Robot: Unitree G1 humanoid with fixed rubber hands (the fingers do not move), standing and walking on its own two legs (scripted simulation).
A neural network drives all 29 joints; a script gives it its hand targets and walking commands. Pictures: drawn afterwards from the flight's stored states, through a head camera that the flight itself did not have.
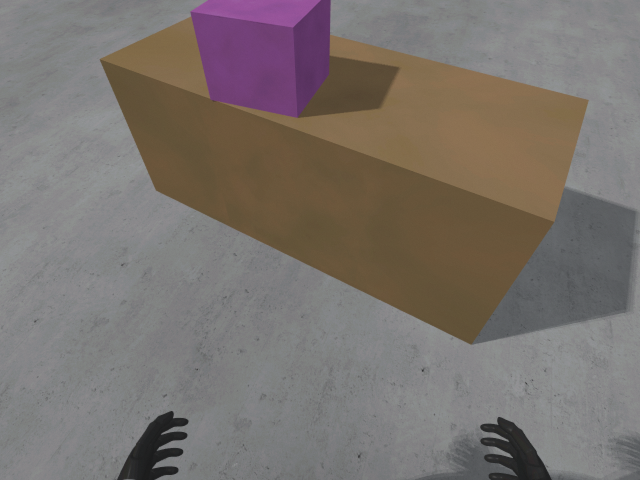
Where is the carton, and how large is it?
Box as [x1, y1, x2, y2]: [190, 0, 330, 117]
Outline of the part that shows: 190,11 211,99 297,117 328,74 330,0 207,0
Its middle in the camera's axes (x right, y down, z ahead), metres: -0.16 -0.57 +1.14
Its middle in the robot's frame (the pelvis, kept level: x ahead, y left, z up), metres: +1.23 +0.19 -0.02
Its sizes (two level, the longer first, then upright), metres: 0.286 0.280 0.245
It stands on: a pedestal, 0.61 m high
